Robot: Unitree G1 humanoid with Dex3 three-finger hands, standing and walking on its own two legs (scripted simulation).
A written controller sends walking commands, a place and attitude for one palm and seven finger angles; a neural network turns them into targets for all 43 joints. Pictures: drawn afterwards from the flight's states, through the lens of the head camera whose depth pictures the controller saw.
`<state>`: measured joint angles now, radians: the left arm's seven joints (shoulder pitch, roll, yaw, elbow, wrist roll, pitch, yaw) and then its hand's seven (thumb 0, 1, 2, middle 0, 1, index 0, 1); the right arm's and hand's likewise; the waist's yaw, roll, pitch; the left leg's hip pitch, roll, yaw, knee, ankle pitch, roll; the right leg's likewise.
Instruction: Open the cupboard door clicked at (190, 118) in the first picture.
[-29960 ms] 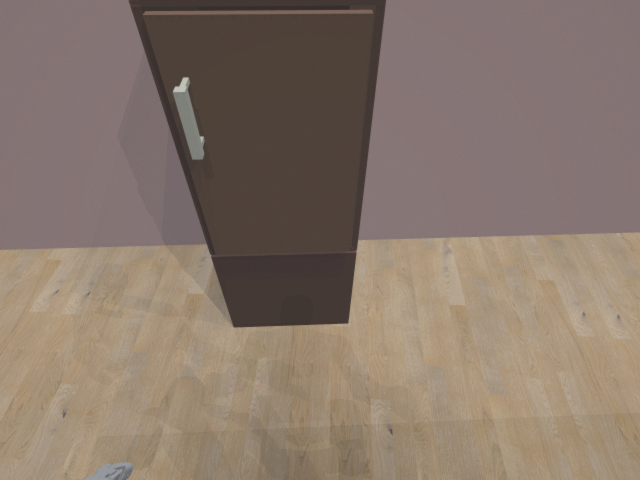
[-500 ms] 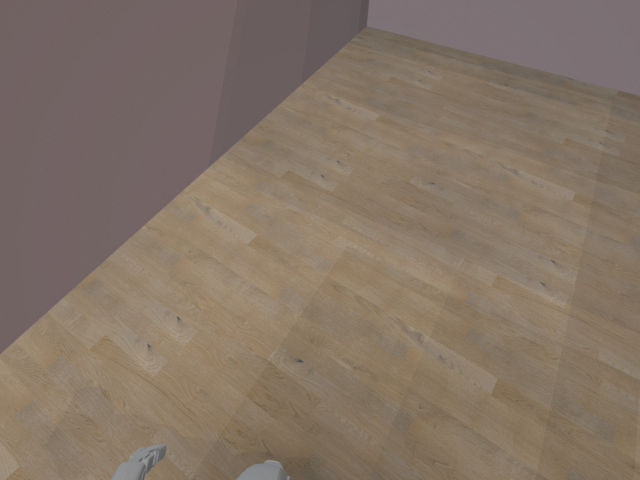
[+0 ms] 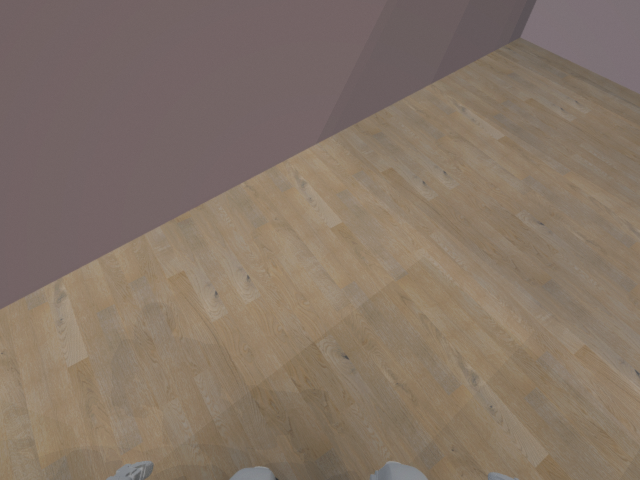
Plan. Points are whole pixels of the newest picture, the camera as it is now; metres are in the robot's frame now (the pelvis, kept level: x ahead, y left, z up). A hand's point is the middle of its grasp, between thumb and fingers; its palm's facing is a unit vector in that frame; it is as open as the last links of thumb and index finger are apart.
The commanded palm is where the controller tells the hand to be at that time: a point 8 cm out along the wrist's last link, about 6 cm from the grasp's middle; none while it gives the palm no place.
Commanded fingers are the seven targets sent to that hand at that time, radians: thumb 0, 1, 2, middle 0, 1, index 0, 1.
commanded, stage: turn to face it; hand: left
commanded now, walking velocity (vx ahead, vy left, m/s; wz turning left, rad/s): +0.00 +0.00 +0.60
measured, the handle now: out of the picture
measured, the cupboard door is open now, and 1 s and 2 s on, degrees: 47 47 47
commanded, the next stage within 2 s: none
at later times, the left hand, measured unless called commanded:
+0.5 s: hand out of the picture +0.00 +0.21 -0.18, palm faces +0.35 -0.91 -0.22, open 7.4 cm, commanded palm none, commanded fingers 0.00 0.90 0.90 -0.20 -0.30 -0.20 -0.30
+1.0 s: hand out of the picture -0.01 +0.15 -0.15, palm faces +0.59 -0.77 -0.24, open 7.4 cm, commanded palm none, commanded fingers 0.00 0.90 0.90 -0.20 -0.30 -0.20 -0.30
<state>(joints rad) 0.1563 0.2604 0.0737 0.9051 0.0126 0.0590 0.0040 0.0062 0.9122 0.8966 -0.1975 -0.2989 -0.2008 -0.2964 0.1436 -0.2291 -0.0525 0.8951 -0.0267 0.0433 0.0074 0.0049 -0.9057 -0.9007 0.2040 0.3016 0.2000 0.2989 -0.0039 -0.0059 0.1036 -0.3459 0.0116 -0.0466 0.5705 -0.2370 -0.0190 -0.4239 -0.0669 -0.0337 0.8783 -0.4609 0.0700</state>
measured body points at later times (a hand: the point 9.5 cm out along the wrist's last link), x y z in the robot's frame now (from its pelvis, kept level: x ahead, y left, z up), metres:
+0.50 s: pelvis +0.01 -0.01 +0.00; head +0.06 +0.04 +0.44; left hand -0.02 +0.25 -0.16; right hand +0.20 -0.21 -0.13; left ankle -0.02 +0.10 -0.73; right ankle +0.02 -0.16 -0.67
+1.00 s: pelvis +0.04 -0.05 +0.01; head +0.08 -0.03 +0.46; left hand -0.04 +0.19 -0.13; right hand +0.26 -0.22 -0.14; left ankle -0.05 +0.05 -0.67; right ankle +0.09 -0.16 -0.73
